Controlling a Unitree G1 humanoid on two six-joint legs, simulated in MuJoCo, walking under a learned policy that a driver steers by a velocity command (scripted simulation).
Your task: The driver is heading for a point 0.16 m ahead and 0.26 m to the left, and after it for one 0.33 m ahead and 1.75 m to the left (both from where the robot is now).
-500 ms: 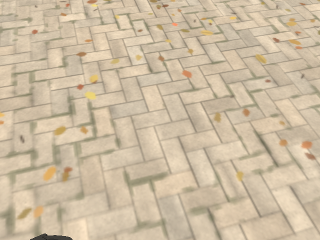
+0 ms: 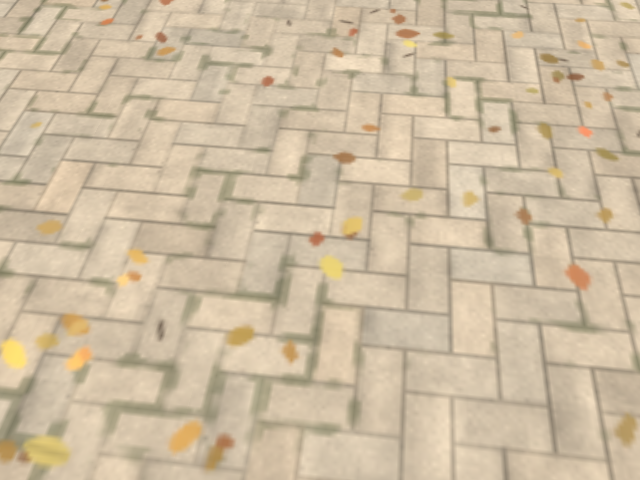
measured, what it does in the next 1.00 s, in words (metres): walks ahead, turning left: right foot, then left foot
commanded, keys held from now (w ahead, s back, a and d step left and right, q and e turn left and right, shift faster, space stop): q+shift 0.26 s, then w+q+shift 0.58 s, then w+shift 0.10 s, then shift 0.06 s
